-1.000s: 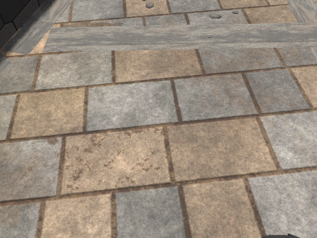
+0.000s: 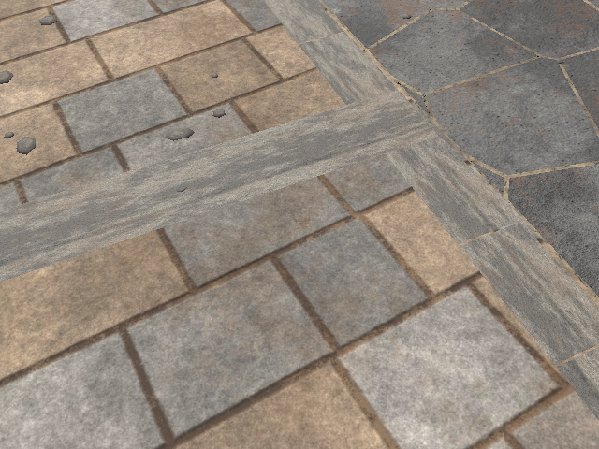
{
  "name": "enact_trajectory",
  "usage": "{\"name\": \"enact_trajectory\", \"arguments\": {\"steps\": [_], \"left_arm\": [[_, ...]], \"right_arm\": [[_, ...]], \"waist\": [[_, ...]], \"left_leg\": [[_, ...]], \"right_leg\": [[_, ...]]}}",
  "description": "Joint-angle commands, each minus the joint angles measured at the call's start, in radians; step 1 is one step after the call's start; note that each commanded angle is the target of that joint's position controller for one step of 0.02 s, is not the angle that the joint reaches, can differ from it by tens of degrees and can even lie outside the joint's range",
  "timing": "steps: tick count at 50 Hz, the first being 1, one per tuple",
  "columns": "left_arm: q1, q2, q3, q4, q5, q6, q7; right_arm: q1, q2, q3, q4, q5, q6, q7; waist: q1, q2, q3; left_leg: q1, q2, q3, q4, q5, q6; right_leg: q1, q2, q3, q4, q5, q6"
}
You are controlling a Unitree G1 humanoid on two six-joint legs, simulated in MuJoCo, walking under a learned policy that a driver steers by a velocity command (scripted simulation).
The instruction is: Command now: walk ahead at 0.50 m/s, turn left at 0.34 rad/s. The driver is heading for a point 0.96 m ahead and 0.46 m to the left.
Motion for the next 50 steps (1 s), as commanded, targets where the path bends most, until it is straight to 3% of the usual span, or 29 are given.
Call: {"name": "enact_trajectory", "arguments": {"steps": [1,4,6,7,8,9,10,11,12,13,14,16,18,23,28,29,31,32,33,34,35,36,37,38,39,41,44,50], "left_arm": [[0.044,0.108,0.015,-0.013,0.001,-0.013,0.017],[0.050,0.140,0.015,0.009,0.007,-0.007,0.032],[0.030,0.173,0.022,0.011,0.012,0.004,0.042],[0.017,0.189,0.026,0.005,0.016,0.012,0.043],[-0.015,0.199,0.027,-0.012,0.010,0.016,0.039],[-0.010,0.145,0.012,-0.061,-0.004,0.006,0.027],[-0.015,0.116,0.013,-0.110,-0.007,-0.004,0.009],[-0.093,0.138,0.011,-0.123,0.010,-0.014,0.002],[-0.120,0.135,0.007,-0.139,-0.001,-0.026,-0.003],[-0.112,0.133,0.009,-0.132,-0.001,-0.026,-0.003],[-0.109,0.128,0.008,-0.136,0.016,-0.009,-0.002],[-0.079,0.108,0.002,-0.135,0.035,0.029,-0.009],[-0.113,0.100,-0.001,-0.157,0.034,0.046,-0.013],[-0.317,0.099,-0.006,-0.232,0.024,0.048,-0.019],[-0.445,0.110,-0.015,-0.287,0.013,0.032,-0.024],[-0.446,0.118,-0.015,-0.294,0.011,0.027,-0.023],[-0.359,0.149,-0.006,-0.277,0.008,0.018,-0.019],[-0.262,0.174,0.005,-0.247,0.007,0.013,-0.011],[-0.127,0.200,0.017,-0.211,0.012,0.001,0.001],[0.026,0.269,0.035,-0.203,0.033,-0.007,0.019],[0.025,0.353,0.053,-0.214,0.049,0.006,0.025],[-0.027,0.294,0.052,-0.214,0.030,0.021,0.019],[-0.092,0.195,0.030,-0.230,0.020,0.023,0.015],[-0.130,0.146,0.018,-0.225,0.019,0.021,0.011],[-0.132,0.134,0.013,-0.216,0.020,0.017,0.011],[-0.102,0.133,0.013,-0.188,0.011,0.001,0.009],[-0.069,0.143,0.022,-0.164,-0.001,-0.021,-0.001],[-0.031,0.148,0.030,-0.127,0.002,-0.018,-0.004]], "right_arm": [[-0.156,-0.032,0.005,-0.105,-0.006,-0.020,0.009],[-0.144,-0.038,0.005,-0.118,-0.005,-0.021,0.010],[-0.032,-0.064,-0.007,-0.092,-0.008,-0.019,0.002],[0.074,-0.091,-0.020,-0.063,-0.011,-0.024,-0.003],[0.221,-0.128,-0.040,-0.022,-0.023,-0.032,-0.010],[0.320,-0.241,-0.077,-0.011,-0.028,-0.026,-0.027],[0.249,-0.281,-0.087,-0.026,-0.001,-0.018,-0.025],[0.208,-0.252,-0.084,-0.022,0.027,-0.014,-0.024],[0.158,-0.199,-0.071,-0.028,0.025,-0.013,-0.029],[0.117,-0.149,-0.057,-0.029,0.019,-0.013,-0.031],[0.092,-0.126,-0.048,-0.029,0.024,-0.020,-0.036],[0.087,-0.130,-0.044,-0.032,0.026,-0.038,-0.036],[0.112,-0.164,-0.053,-0.026,0.026,-0.050,-0.034],[0.203,-0.174,-0.059,-0.018,0.027,-0.044,-0.035],[0.263,-0.188,-0.063,-0.020,0.011,-0.037,-0.046],[0.257,-0.195,-0.065,-0.026,0.008,-0.037,-0.050],[0.197,-0.214,-0.069,-0.047,0.005,-0.040,-0.056],[0.165,-0.225,-0.071,-0.058,0.004,-0.044,-0.053],[0.146,-0.221,-0.069,-0.060,0.012,-0.051,-0.044],[0.156,-0.153,-0.049,-0.086,0.024,-0.061,-0.033],[0.266,-0.062,-0.030,-0.117,0.049,-0.058,-0.035],[0.279,-0.149,-0.036,-0.093,0.013,-0.044,-0.043],[0.212,-0.168,-0.042,-0.083,0.002,-0.035,-0.038],[0.162,-0.153,-0.038,-0.088,0.001,-0.032,-0.029],[0.144,-0.139,-0.038,-0.091,-0.004,-0.025,-0.020],[0.143,-0.122,-0.034,-0.095,-0.014,-0.003,-0.002],[0.071,-0.101,-0.027,-0.131,-0.012,0.011,0.013],[-0.124,-0.064,-0.004,-0.201,-0.008,0.005,0.036]], "waist": [[0.034,-0.090,0.082],[0.009,-0.114,0.049],[-0.046,-0.150,-0.023],[-0.092,-0.152,-0.082],[-0.173,-0.116,-0.155],[-0.194,0.042,-0.257],[-0.116,0.179,-0.311],[-0.124,0.012,-0.212],[-0.095,-0.038,-0.103],[-0.047,-0.097,-0.022],[-0.016,-0.095,0.006],[0.008,-0.052,-0.013],[0.007,-0.033,-0.013],[-0.073,0.012,0.005],[-0.124,0.025,-0.002],[-0.117,0.030,-0.003],[-0.060,0.042,-0.018],[-0.016,0.039,-0.056],[0.057,-0.011,-0.125],[0.110,-0.112,-0.267],[0.040,-0.337,-0.350],[0.008,-0.256,-0.297],[0.004,-0.126,-0.157],[-0.003,-0.077,-0.076],[-0.012,-0.112,-0.047],[-0.026,-0.161,-0.033],[-0.029,-0.148,-0.028],[-0.001,-0.135,0.021]], "left_leg": [[-0.019,-0.017,0.073,-0.115,0.027,0.021],[0.076,-0.078,0.142,-0.192,-0.079,0.072],[0.202,-0.141,0.175,-0.196,-0.190,0.121],[0.322,-0.163,0.162,-0.226,-0.223,0.150],[0.539,-0.147,0.096,-0.316,-0.200,0.194],[0.805,0.097,-0.243,-0.340,-0.251,0.299],[0.975,0.279,-0.749,-0.471,-0.129,0.438],[0.904,0.250,-0.626,-0.497,-0.151,0.408],[0.762,0.228,-0.516,-0.530,-0.126,0.368],[0.635,0.178,-0.430,-0.559,-0.053,0.317],[0.552,0.129,-0.362,-0.573,0.019,0.288],[0.485,0.072,-0.284,-0.587,0.112,0.272],[0.461,0.040,-0.250,-0.600,0.155,0.266],[0.536,0.003,-0.260,-0.587,0.156,0.207],[0.662,0.031,-0.322,-0.509,0.250,0.194],[0.673,0.042,-0.342,-0.489,0.265,0.186],[0.637,0.051,-0.366,-0.435,0.309,0.149],[0.603,0.035,-0.365,-0.354,0.392,0.128],[0.554,-0.023,-0.324,-0.180,0.396,0.103],[0.440,-0.087,-0.254,0.084,0.170,0.080],[0.133,-0.244,-0.131,0.340,-0.542,0.049],[0.034,-0.156,-0.122,0.452,-0.526,0.060],[0.029,-0.106,-0.112,0.458,-0.425,0.056],[0.049,-0.074,-0.097,0.414,-0.359,0.046],[0.071,-0.050,-0.086,0.380,-0.335,0.037],[0.101,-0.034,-0.067,0.362,-0.311,0.023],[0.033,-0.016,-0.057,0.339,-0.249,0.012],[0.000,0.001,0.008,0.068,-0.043,-0.002]], "right_leg": [[-0.010,-0.303,0.022,-0.031,0.588,-0.022],[0.070,-0.324,-0.026,0.095,0.939,-0.001],[0.097,-0.338,-0.050,0.287,1.205,0.008],[0.064,-0.342,-0.056,0.452,1.193,0.004],[-0.067,-0.321,-0.073,0.691,1.005,0.011],[-0.359,-0.223,-0.097,1.062,0.501,0.042],[-0.713,-0.011,0.063,1.331,-0.271,0.073],[-0.808,-0.103,0.199,1.320,-0.181,0.058],[-0.803,-0.144,0.188,1.242,-0.100,0.060],[-0.757,-0.177,0.177,1.142,-0.073,0.068],[-0.707,-0.196,0.176,1.079,-0.069,0.087],[-0.640,-0.203,0.156,1.003,-0.056,0.119],[-0.653,-0.205,0.132,0.920,-0.008,0.144],[-0.734,-0.191,0.118,0.660,0.184,0.169],[-0.735,-0.142,0.126,0.491,0.216,0.147],[-0.706,-0.135,0.137,0.457,0.202,0.137],[-0.547,-0.113,0.151,0.379,0.144,0.109],[-0.407,-0.086,0.142,0.358,0.101,0.091],[-0.217,-0.099,0.148,0.292,0.124,0.064],[0.013,-0.299,0.344,0.256,-0.075,0.017],[0.217,-0.558,0.792,0.152,-0.151,-0.085],[0.132,-0.557,0.908,0.125,-0.273,-0.118],[-0.005,-0.509,0.742,0.109,-0.277,-0.096],[-0.110,-0.450,0.581,0.087,-0.155,-0.072],[-0.162,-0.406,0.468,0.068,-0.045,-0.047],[-0.210,-0.366,0.333,0.046,0.128,-0.035],[-0.191,-0.377,0.233,0.014,0.255,-0.054],[-0.170,-0.342,0.036,-0.010,0.331,-0.039]]}}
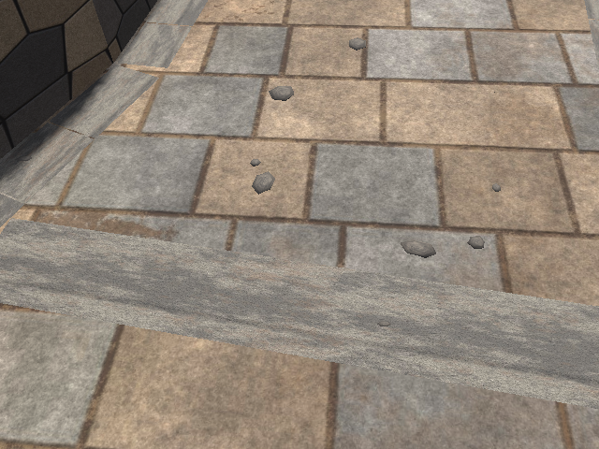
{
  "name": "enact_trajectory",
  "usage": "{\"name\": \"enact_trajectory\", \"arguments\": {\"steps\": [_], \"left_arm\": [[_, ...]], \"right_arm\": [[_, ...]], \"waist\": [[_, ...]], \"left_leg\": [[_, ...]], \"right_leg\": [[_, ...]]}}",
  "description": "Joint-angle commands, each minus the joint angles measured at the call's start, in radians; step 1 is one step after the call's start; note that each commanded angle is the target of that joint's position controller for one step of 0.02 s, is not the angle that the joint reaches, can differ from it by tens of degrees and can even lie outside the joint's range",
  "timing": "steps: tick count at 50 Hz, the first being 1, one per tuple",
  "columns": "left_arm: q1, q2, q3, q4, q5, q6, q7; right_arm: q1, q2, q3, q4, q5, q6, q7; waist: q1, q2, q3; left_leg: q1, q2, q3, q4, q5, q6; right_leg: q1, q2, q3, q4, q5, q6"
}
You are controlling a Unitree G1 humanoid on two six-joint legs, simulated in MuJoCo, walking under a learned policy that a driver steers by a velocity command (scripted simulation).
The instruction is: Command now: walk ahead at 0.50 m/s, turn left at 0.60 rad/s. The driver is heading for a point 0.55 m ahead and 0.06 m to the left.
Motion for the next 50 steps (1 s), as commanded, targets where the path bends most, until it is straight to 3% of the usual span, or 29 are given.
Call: {"name": "enact_trajectory", "arguments": {"steps": [1,5,7,8,9,10,11,12,13,14,15,17,19,21,24,29,31,34,36,37,38,39,40,41,42,43,44,47,50], "left_arm": [[-0.028,0.123,0.027,-0.051,-0.001,-0.016,0.001],[0.026,0.154,0.037,-0.021,-0.001,-0.002,0.010],[0.039,0.179,0.042,-0.007,0.001,0.013,0.016],[0.043,0.195,0.045,-0.002,0.002,0.022,0.019],[0.041,0.205,0.046,-0.003,-0.001,0.032,0.021],[0.030,0.200,0.042,-0.018,0.001,0.036,0.020],[0.063,0.101,0.017,-0.084,-0.009,0.032,0.006],[-0.012,0.124,0.024,-0.141,0.004,0.025,-0.002],[-0.124,0.151,0.029,-0.165,0.008,0.022,-0.005],[-0.123,0.124,0.017,-0.162,-0.004,0.011,-0.006],[-0.101,0.118,0.016,-0.143,0.000,0.010,-0.004],[-0.046,0.116,0.016,-0.124,0.028,0.043,-0.007],[-0.034,0.099,0.014,-0.119,0.030,0.066,-0.017],[-0.076,0.078,0.009,-0.121,0.024,0.070,-0.024],[-0.190,0.079,0.009,-0.143,0.016,0.069,-0.027],[-0.312,0.070,0.004,-0.170,0.004,0.060,-0.038],[-0.353,0.056,-0.003,-0.185,0.012,0.053,-0.041],[-0.281,0.054,-0.004,-0.159,0.017,0.037,-0.032],[-0.069,0.088,0.011,-0.082,0.018,0.020,-0.013],[0.053,0.115,0.017,-0.043,0.031,0.005,-0.001],[0.160,0.227,0.041,-0.026,0.043,0.002,0.009],[0.157,0.213,0.040,-0.014,-0.005,0.013,-0.002],[0.076,0.174,0.034,-0.035,-0.036,0.017,-0.007],[-0.041,0.113,0.017,-0.050,-0.034,0.021,-0.004],[-0.109,0.050,-0.004,-0.055,-0.027,0.026,0.001],[-0.133,0.030,-0.015,-0.050,-0.026,0.027,0.007],[-0.142,0.035,-0.018,-0.040,-0.017,0.029,0.009],[-0.148,0.069,-0.016,-0.014,0.001,0.024,0.004],[-0.128,0.080,-0.014,0.012,0.002,0.035,0.002]], "right_arm": [[-0.099,-0.005,0.013,-0.093,0.002,-0.015,0.016],[-0.181,-0.014,0.015,-0.129,-0.007,-0.015,0.022],[-0.164,-0.026,0.009,-0.131,-0.014,-0.014,0.014],[-0.112,-0.037,0.001,-0.118,-0.017,-0.016,0.007],[0.002,-0.055,-0.011,-0.086,-0.020,-0.023,-0.002],[0.183,-0.094,-0.033,-0.026,-0.028,-0.031,-0.017],[0.254,-0.213,-0.066,-0.023,-0.029,-0.030,-0.034],[0.251,-0.269,-0.079,-0.053,0.011,-0.020,-0.042],[0.253,-0.244,-0.075,-0.030,0.021,-0.013,-0.052],[0.209,-0.189,-0.062,-0.016,0.026,-0.017,-0.060],[0.163,-0.144,-0.049,-0.015,0.025,-0.023,-0.064],[0.099,-0.102,-0.033,-0.026,0.032,-0.038,-0.064],[0.120,-0.098,-0.030,-0.015,0.033,-0.057,-0.057],[0.163,-0.094,-0.027,0.010,0.030,-0.068,-0.054],[0.223,-0.089,-0.021,0.043,0.029,-0.078,-0.052],[0.284,-0.089,-0.012,0.083,0.016,-0.090,-0.061],[0.302,-0.073,-0.002,0.108,0.015,-0.087,-0.070],[0.292,-0.085,0.005,0.136,0.015,-0.086,-0.085],[0.252,-0.115,0.000,0.146,0.016,-0.087,-0.091],[0.232,-0.113,0.003,0.139,0.031,-0.092,-0.090],[0.291,-0.042,0.021,0.107,0.052,-0.100,-0.091],[0.418,-0.024,0.017,0.146,0.077,-0.088,-0.091],[0.354,-0.065,0.012,0.163,0.044,-0.073,-0.096],[0.284,-0.055,0.015,0.149,0.030,-0.068,-0.091],[0.246,-0.041,0.019,0.149,0.017,-0.058,-0.088],[0.231,-0.034,0.019,0.147,0.005,-0.041,-0.082],[0.264,-0.015,0.023,0.166,-0.002,-0.024,-0.076],[0.281,0.028,0.036,0.188,0.010,-0.002,-0.074],[0.216,0.024,0.042,0.196,0.009,0.012,-0.085]], "waist": [[-0.009,-0.144,0.034],[0.011,-0.141,0.055],[-0.005,-0.151,0.031],[-0.030,-0.158,-0.009],[-0.081,-0.146,-0.078],[-0.160,-0.089,-0.182],[-0.151,0.113,-0.308],[-0.150,0.154,-0.372],[-0.168,0.030,-0.244],[-0.124,-0.002,-0.125],[-0.072,-0.041,-0.061],[-0.008,-0.024,-0.053],[0.003,-0.025,-0.070],[-0.013,-0.020,-0.042],[-0.058,-0.009,0.005],[-0.104,-0.011,0.044],[-0.108,-0.025,0.075],[-0.072,0.013,0.030],[0.022,0.021,-0.060],[0.082,-0.012,-0.130],[0.078,-0.202,-0.282],[0.018,-0.275,-0.458],[0.015,-0.123,-0.375],[-0.013,-0.110,-0.224],[-0.039,-0.070,-0.118],[-0.059,-0.081,-0.069],[-0.078,-0.098,-0.068],[-0.101,-0.132,-0.099],[-0.068,-0.166,-0.105]], "left_leg": [[0.015,0.015,0.041,-0.159,0.108,0.005],[0.067,-0.006,0.111,-0.302,0.031,0.050],[0.136,-0.056,0.149,-0.344,-0.073,0.087],[0.208,-0.095,0.164,-0.361,-0.126,0.110],[0.343,-0.140,0.167,-0.404,-0.139,0.138],[0.591,-0.137,0.111,-0.462,-0.121,0.175],[0.920,0.156,-0.318,-0.503,-0.289,0.276],[1.001,0.313,-0.772,-0.669,-0.179,0.369],[0.945,0.271,-0.605,-0.673,-0.059,0.347],[0.802,0.240,-0.467,-0.672,0.063,0.319],[0.675,0.177,-0.372,-0.685,0.172,0.272],[0.537,0.100,-0.273,-0.711,0.271,0.245],[0.512,0.078,-0.234,-0.735,0.312,0.251],[0.504,0.074,-0.202,-0.785,0.284,0.235],[0.567,0.076,-0.165,-0.816,0.300,0.192],[0.698,0.107,-0.086,-0.835,0.350,0.153],[0.714,0.104,-0.050,-0.794,0.526,0.142],[0.728,0.104,-0.031,-0.659,0.880,0.101],[0.744,0.078,-0.030,-0.425,0.980,0.072],[0.634,0.037,-0.011,-0.239,0.785,0.055],[0.398,-0.083,0.050,0.130,0.146,0.021],[0.241,-0.210,-0.041,0.350,-0.480,0.001],[0.236,-0.155,-0.127,0.369,-0.397,-0.001],[0.190,-0.112,-0.106,0.326,-0.355,-0.004],[0.201,-0.070,-0.085,0.243,-0.328,-0.009],[0.247,-0.047,-0.072,0.166,-0.301,-0.017],[0.327,-0.053,-0.044,0.129,-0.270,-0.026],[0.413,-0.055,-0.003,-0.050,-0.234,-0.042],[0.438,-0.038,0.017,-0.208,-0.175,-0.042]], "right_leg": [[-0.027,-0.242,0.062,-0.118,0.309,-0.106],[0.063,-0.277,0.007,-0.074,0.409,-0.085],[0.120,-0.285,-0.033,0.039,0.675,-0.072],[0.138,-0.285,-0.051,0.151,0.830,-0.067],[0.117,-0.278,-0.070,0.329,0.890,-0.061],[-0.017,-0.255,-0.088,0.582,0.746,-0.031],[-0.392,-0.166,-0.087,0.927,0.140,0.022],[-0.634,0.002,0.081,1.143,-0.338,0.060],[-0.735,-0.058,0.187,1.150,-0.243,0.048],[-0.715,-0.100,0.184,1.070,-0.152,0.041],[-0.641,-0.130,0.187,0.969,-0.122,0.040],[-0.515,-0.144,0.193,0.890,-0.115,0.058],[-0.501,-0.133,0.172,0.845,-0.078,0.069],[-0.530,-0.138,0.156,0.764,0.012,0.070],[-0.605,-0.145,0.156,0.637,0.137,0.057],[-0.657,-0.103,0.152,0.487,0.235,0.013],[-0.622,-0.074,0.117,0.400,0.223,-0.004],[-0.438,0.008,0.075,0.318,0.159,-0.043],[-0.236,0.054,0.083,0.215,0.188,-0.078],[-0.026,-0.020,0.139,0.152,0.434,-0.103],[0.277,-0.321,0.406,0.284,1.060,-0.212],[0.416,-0.476,0.661,0.269,1.396,-0.375],[0.272,-0.418,0.566,0.208,1.234,-0.351],[0.139,-0.369,0.481,0.143,1.016,-0.315],[0.004,-0.316,0.409,0.082,0.874,-0.270],[-0.095,-0.273,0.352,0.040,0.806,-0.236],[-0.175,-0.244,0.300,0.021,0.794,-0.220],[-0.239,-0.202,0.223,0.013,0.760,-0.208],[-0.242,-0.192,0.237,-0.009,0.455,-0.186]]}}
